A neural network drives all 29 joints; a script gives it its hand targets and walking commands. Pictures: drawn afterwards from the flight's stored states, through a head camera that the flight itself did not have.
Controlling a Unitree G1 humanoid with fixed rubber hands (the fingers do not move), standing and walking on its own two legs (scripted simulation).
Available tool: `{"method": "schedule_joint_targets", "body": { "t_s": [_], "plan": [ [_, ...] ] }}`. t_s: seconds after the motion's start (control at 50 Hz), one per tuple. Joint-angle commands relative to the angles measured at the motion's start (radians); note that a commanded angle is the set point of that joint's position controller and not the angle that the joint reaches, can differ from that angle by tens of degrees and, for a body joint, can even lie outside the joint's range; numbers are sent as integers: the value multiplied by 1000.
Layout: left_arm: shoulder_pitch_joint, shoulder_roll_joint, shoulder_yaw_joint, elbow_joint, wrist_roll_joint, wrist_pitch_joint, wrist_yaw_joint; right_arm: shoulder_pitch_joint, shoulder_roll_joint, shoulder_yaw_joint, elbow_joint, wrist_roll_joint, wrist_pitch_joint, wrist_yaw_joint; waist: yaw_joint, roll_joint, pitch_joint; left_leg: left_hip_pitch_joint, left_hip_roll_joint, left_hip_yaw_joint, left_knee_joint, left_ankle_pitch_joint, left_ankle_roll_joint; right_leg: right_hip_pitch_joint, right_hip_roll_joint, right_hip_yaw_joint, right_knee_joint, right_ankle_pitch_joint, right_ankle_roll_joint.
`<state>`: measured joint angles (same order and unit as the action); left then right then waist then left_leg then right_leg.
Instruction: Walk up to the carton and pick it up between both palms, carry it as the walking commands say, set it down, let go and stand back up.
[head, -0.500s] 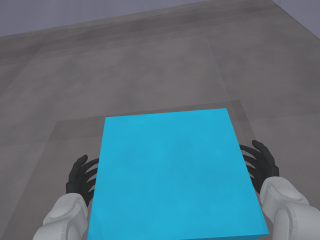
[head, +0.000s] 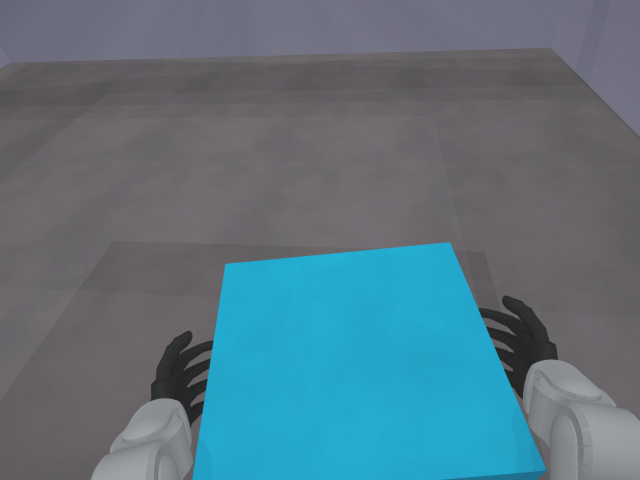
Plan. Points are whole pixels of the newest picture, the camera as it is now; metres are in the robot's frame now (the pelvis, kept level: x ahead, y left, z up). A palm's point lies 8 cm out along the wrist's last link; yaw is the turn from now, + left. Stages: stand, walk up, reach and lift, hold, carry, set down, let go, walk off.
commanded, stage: carry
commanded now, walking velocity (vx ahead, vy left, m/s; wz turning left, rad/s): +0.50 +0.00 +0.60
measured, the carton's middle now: (351, 392) +0.26 +0.00 +0.00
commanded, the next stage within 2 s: none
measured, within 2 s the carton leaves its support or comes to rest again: neither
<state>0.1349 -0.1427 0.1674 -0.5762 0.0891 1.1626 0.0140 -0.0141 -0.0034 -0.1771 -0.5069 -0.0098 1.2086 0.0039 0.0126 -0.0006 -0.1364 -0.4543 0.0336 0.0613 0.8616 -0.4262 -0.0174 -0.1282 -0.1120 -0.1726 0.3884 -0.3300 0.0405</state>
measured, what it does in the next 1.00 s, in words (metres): walks ahead, turning left: left foot, then right foot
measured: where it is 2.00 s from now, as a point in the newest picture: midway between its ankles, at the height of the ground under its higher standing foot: (216, 297)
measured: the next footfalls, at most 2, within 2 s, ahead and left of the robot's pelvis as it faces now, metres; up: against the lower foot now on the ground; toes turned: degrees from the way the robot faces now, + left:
left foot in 0.22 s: +0.23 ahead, +0.12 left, +0.00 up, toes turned +18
right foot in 0.74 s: +0.61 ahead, +0.02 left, +0.00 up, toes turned +19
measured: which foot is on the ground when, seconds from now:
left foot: up 0.00-0.20, down 0.22-0.76, up 0.78-1.00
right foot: down 0.00-0.26, up 0.28-0.72, down 0.74-1.00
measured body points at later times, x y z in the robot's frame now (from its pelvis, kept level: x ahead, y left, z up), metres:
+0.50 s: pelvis +0.26 +0.05 +0.01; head +0.27 +0.09 +0.46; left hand +0.43 +0.29 +0.06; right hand +0.54 -0.07 +0.10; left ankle +0.19 +0.10 -0.74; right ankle +0.38 -0.13 -0.65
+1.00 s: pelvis +0.57 +0.07 +0.02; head +0.60 +0.03 +0.46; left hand +0.63 +0.35 +0.12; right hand +0.89 +0.08 +0.09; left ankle +0.51 +0.25 -0.63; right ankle +0.57 +0.01 -0.74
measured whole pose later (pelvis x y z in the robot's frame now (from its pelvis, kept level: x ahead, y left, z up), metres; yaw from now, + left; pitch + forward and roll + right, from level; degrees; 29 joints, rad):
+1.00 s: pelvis +0.57 +0.07 +0.02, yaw +36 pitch +1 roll +5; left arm 0.14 -0.12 0.21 -0.64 0.05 1.13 0.01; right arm -0.04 0.05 -0.16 -0.52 -0.04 1.15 0.02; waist 0.03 0.03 -0.03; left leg -0.64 0.06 0.04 1.11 -0.08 0.01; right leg -0.06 -0.09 -0.29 0.25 -0.21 -0.05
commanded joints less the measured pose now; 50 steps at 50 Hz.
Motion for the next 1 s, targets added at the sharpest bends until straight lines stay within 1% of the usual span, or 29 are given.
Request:
{"method": "schedule_joint_targets", "body": {
  "t_s": [0.0, 0.06, 0.12, 0.14, 0.16, 0.18, 0.2, 0.22, 0.24, 0.26, 0.28, 0.3, 0.34, 0.42, 0.5, 0.58, 0.62, 0.64, 0.66, 0.68, 0.7, 0.72, 0.74, 0.76, 0.8, 0.82, 0.84, 0.9, 0.98],
  "plan": [
    [-559, -599, -788, -231, -382, 9, -89, -287, 836, 766, -101, 247, -11, 61, 12, -196, 20, -224, 20, 68, -96, 178, -1, 262, -218, 76, -151, 415, -95],
    [-506, -597, -787, -218, -396, 12, -107, -309, 836, 774, -156, 242, -16, 48, 18, -215, 14, -122, -25, 140, -198, 248, 8, 237, -184, -14, -137, 563, -60],
    [-468, -601, -803, -226, -413, 10, -116, -281, 820, 784, -201, 234, -24, 37, 11, -240, -50, -19, -115, 257, -334, 257, 36, 335, -162, -111, 13, 1051, -35],
    [-460, -602, -811, -238, -418, 7, -117, -273, 820, 790, -213, 235, -27, 36, 5, -246, -92, 32, -146, 291, -388, 275, 44, 374, -159, -136, 110, 1151, -31],
    [-456, -602, -819, -253, -419, 6, -117, -252, 823, 798, -219, 240, -31, 35, -22, -218, -175, 206, -165, 305, -457, 348, 69, 338, -142, -164, 273, 1163, -13],
    [-476, -594, -823, -272, -415, 5, -113, -230, 823, 803, -224, 250, -35, 37, -70, -167, -279, 530, -92, 164, -441, 367, 145, 95, -133, -134, 499, 981, 15],
    [-471, -596, -823, -276, -404, 5, -111, -230, 808, 816, -222, 257, -37, 41, -78, 59, -350, 838, 161, -210, -393, 565, 268, -287, -43, -71, 815, 257, 33],
    [-446, -589, -814, -246, -384, 4, -112, -236, 795, 823, -196, 262, -35, 50, -53, 178, -364, 964, 364, -547, -419, 883, 375, -544, 79, 52, 1043, -325, 39],
    [-460, -609, -822, -226, -388, -6, -119, -241, 838, 837, -185, 267, -42, 65, -60, 49, -314, 892, 339, -574, -466, 923, 409, -592, 52, 197, 1085, -266, 21],
    [-471, -648, -822, -219, -396, -12, -124, -270, 861, 860, -220, 273, -55, 67, -57, -9, -233, 757, 332, -502, -483, 893, 375, -612, -6, 210, 1037, -214, 19],
    [-425, -682, -807, -171, -382, -18, -123, -298, 861, 862, -231, 280, -55, 71, -47, -88, -144, 594, 290, -421, -561, 753, 294, -578, -33, 213, 1006, -139, 23],
    [-421, -699, -803, -154, -376, -25, -124, -325, 865, 852, -219, 292, -59, 78, -42, -90, -114, 507, 254, -366, -598, 618, 237, -527, -61, 217, 934, -81, 26],
    [-385, -707, -783, -103, -340, -32, -120, -306, 863, 834, -168, 302, -66, 93, -39, 11, -76, 432, 195, -272, -603, 587, 185, -489, -50, 193, 790, -13, 40],
    [-390, -669, -784, -83, -290, -49, -85, -285, 800, 810, -118, 308, -74, 125, -28, 145, -19, 393, 151, -186, -678, 530, 167, -520, 10, 116, 619, 109, 53],
    [-480, -668, -850, -185, -318, -47, -51, -249, 785, 766, -120, 306, -73, 128, -29, 227, 30, 400, 97, -128, -687, 718, 143, -496, 61, 48, 353, 246, 41],
    [-459, -644, -850, -173, -320, -27, -42, -178, 759, 725, -104, 296, -65, 96, -55, 284, -19, 486, 111, -107, -641, 962, 127, -369, 110, -5, 120, 317, 21],
    [-443, -616, -837, -172, -323, -23, -44, -183, 749, 731, -130, 294, -65, 82, -61, 277, -97, 530, 110, -95, -514, 1139, 101, -235, 138, -22, 46, 277, 9],
    [-432, -603, -824, -169, -324, -24, -46, -204, 750, 743, -157, 296, -66, 75, -51, 245, -166, 540, 97, -77, -376, 1148, 79, -108, 146, -37, -8, 274, 10],
    [-413, -603, -806, -162, -320, -27, -50, -249, 750, 758, -182, 306, -67, 70, -15, 160, -258, 445, 75, -17, -170, 1011, 44, 135, 99, -38, -90, 366, 19],
    [-380, -606, -781, -152, -317, -29, -56, -300, 752, 783, -215, 316, -66, 68, 13, -15, -338, 215, 45, -32, 50, 519, 24, 390, -114, 159, -101, 294, -7],
    [-367, -590, -758, -134, -306, -29, -59, -321, 758, 809, -229, 319, -60, 71, -6, -253, -309, -72, -40, -36, 250, -49, 22, 535, -339, 416, -112, 386, -32],
    [-358, -583, -734, -123, -292, -32, -60, -369, 751, 839, -244, 332, -55, 73, -12, -223, -199, -158, -31, -125, 355, -33, 57, 422, -381, 500, -133, 426, -54],
    [-349, -588, -719, -134, -293, -44, -59, -434, 754, 886, -305, 354, -55, 73, -2, -225, -181, -181, 10, -161, 400, 69, 61, 370, -370, 423, -123, 417, -100],
    [-357, -624, -710, -143, -297, -44, -62, -432, 792, 890, -296, 350, -50, 83, 3, -199, -143, -195, 46, -150, 389, 107, 54, 286, -355, 361, -155, 310, -113],
    [-369, -635, -698, -106, -305, -33, -75, -385, 833, 865, -194, 314, -38, 90, 0, -175, -65, -148, 60, -132, 369, 175, 45, 119, -264, 219, -246, 66, -50],
    [-384, -623, -704, -105, -317, -29, -81, -349, 833, 853, -153, 292, -33, 83, -6, -189, -41, -158, 53, -106, 352, 215, 44, 92, -232, 174, -262, 46, -23],
    [-402, -607, -719, -125, -335, -29, -90, -309, 830, 839, -121, 269, -32, 77, -9, -196, -28, -174, 47, -87, 340, 260, 46, 96, -214, 132, -259, 81, 4],
    [-478, -568, -766, -171, -387, -22, -117, -250, 829, 790, -70, 218, -33, 50, -18, -167, -12, -204, 33, -10, 285, 376, 32, 142, -174, 19, -229, 337, 43],
    [-425, -522, -749, -114, -391, 12, -128, -242, 780, 774, -83, 189, -10, 22, -11, -167, 79, -232, 18, 65, 192, 442, 12, 118, -148, -38, -240, 496, 70]
  ]
}}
